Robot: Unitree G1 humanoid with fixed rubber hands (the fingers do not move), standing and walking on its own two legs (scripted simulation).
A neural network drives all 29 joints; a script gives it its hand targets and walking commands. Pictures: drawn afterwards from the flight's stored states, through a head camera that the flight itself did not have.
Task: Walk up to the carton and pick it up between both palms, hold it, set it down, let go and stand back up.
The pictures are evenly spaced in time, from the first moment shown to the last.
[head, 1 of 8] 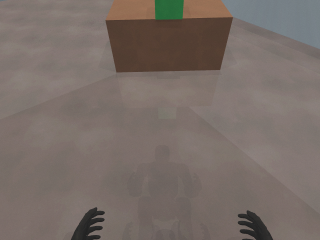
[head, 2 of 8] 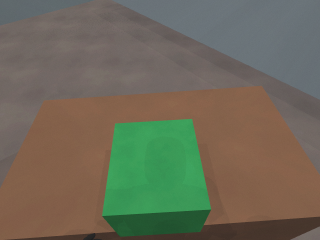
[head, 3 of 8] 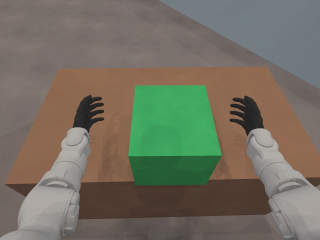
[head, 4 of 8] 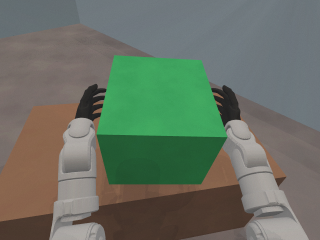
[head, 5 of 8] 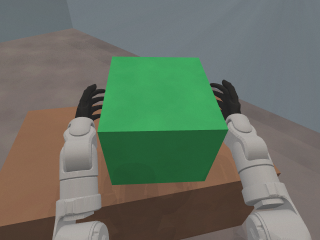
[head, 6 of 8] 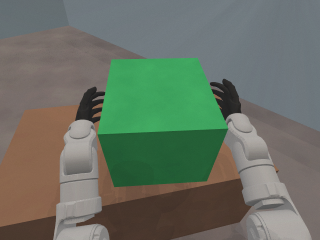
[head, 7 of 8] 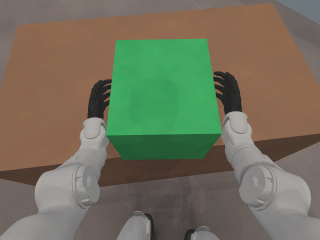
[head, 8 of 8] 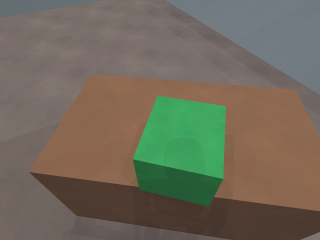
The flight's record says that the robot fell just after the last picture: no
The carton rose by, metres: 0.27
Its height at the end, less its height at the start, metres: +0.00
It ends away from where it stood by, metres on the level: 0.01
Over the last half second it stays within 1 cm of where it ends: yes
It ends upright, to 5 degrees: yes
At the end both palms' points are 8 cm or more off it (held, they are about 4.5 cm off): yes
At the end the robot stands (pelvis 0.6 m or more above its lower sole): yes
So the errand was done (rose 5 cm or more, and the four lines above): yes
